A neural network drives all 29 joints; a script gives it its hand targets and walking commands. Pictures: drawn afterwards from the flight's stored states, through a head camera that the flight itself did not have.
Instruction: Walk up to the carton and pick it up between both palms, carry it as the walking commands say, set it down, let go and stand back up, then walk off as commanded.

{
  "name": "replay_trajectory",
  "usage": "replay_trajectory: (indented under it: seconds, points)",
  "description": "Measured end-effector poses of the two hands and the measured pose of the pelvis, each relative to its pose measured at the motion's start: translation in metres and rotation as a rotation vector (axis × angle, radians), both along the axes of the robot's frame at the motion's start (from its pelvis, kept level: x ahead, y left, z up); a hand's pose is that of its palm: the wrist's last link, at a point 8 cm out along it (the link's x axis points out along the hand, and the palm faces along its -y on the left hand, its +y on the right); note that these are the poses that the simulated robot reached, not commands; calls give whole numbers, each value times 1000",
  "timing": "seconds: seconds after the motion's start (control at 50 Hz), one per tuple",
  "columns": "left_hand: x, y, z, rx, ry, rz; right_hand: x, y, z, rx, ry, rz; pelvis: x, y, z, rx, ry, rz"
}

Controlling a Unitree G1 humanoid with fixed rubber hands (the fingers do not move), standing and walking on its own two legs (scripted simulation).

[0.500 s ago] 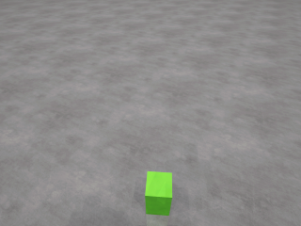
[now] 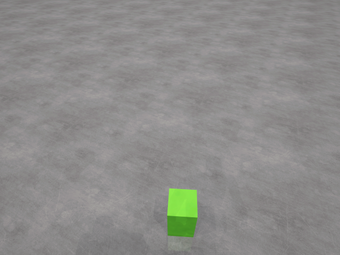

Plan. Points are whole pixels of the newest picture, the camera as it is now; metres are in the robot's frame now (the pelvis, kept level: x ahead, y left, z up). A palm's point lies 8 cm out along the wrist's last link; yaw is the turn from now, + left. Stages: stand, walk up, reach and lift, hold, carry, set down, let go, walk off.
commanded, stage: stand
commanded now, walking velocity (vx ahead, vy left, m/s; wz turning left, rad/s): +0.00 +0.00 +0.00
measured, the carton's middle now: (181, 213) +0.51 -0.05 -0.64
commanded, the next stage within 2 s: walk off in 0.28 s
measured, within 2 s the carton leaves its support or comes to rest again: neither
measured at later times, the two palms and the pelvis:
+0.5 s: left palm out of the picture +0.06 +0.28 -0.12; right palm out of the picture +0.07 -0.27 -0.12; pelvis +0.01 +0.00 +0.00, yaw -1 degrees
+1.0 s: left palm out of the picture +0.07 +0.31 -0.15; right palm out of the picture -0.06 -0.20 -0.11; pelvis -0.06 +0.07 +0.00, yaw -18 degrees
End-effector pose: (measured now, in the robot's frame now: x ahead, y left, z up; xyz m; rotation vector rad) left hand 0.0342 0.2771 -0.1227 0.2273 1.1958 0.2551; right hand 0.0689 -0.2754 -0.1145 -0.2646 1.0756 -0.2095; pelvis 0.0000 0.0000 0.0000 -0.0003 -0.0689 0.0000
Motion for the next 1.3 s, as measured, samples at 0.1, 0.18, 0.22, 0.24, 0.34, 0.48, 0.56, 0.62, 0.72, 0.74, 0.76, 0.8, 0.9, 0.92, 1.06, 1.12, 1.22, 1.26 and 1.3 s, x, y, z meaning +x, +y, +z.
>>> replay_trajectory:
  seconds: [0.1, 0.18, 0.22, 0.24, 0.34, 0.48, 0.56, 0.62, 0.72, 0.74, 0.76, 0.8, 0.9, 0.92, 1.06, 1.12, 1.22, 1.26, 1.3]
  points:
    - [2, -1, -1, -11, 3, -1, 1, 1, 0, -4, 12, -4, 2, 2, 1, 2, 0, -2]
    - [5, -2, -2, -15, 4, -7, 3, 2, 1, -2, 12, -7, 3, 3, 1, 3, -1, -5]
    - [7, -2, -2, -15, 8, -11, 3, 2, 2, -1, 14, -11, 4, 3, 2, 3, 0, -7]
    - [8, -2, -2, -13, 9, -13, 4, 1, 2, -2, 15, -13, 4, 3, 2, 3, 0, -8]
    - [15, -1, -1, -6, 7, -22, 2, 2, 0, 3, 27, -24, 6, 4, 2, 3, 3, -10]
    - [28, -1, 0, -2, 1, -39, -2, 1, -2, 4, 54, -42, 9, 4, 2, 2, 8, -18]
    - [32, -8, -7, -25, 26, -56, -11, 3, -9, 6, 101, -73, 8, 5, -1, -3, 26, -32]
    - [35, -12, -15, -46, 33, -82, -26, 5, -14, -9, 147, -108, 3, 10, -6, -15, 38, -48]
    - [36, -4, -26, -74, 59, -117, -60, 19, -9, -40, 178, -166, -11, 26, -8, -20, 59, -102]
    - [36, 0, -29, -81, 65, -122, -69, 23, -7, -44, 177, -178, -14, 31, -9, -18, 61, -112]
    - [37, 3, -30, -88, 68, -127, -78, 27, -5, -48, 180, -192, -18, 35, -8, -16, 62, -123]
    - [39, 9, -28, -86, 72, -153, -97, 34, 1, -54, 192, -226, -24, 43, -5, -19, 67, -157]
    - [41, 26, -27, -73, 85, -227, -123, 54, 8, -60, 181, -283, -39, 56, -2, -29, 69, -237]
    - [41, 29, -27, -71, 91, -236, -124, 59, 7, -58, 168, -291, -42, 58, -2, -30, 70, -253]
    - [42, 20, -26, -67, 99, -353, -148, 82, 1, -11, 62, -375, -71, 71, -5, -33, 72, -372]
    - [47, 4, -23, -76, 68, -425, -176, 88, -7, 12, 42, -432, -89, 74, -8, -28, 66, -426]
    - [40, -18, -22, -72, 0, -540, -250, 90, -34, 41, 83, -546, -123, 76, -23, -4, 67, -509]
    - [28, -19, -20, -59, 4, -568, -281, 96, -39, 48, 135, -590, -133, 81, -23, -14, 69, -524]
    - [18, -14, -16, -40, 16, -582, -301, 103, -36, 58, 155, -625, -141, 85, -19, -12, 66, -547]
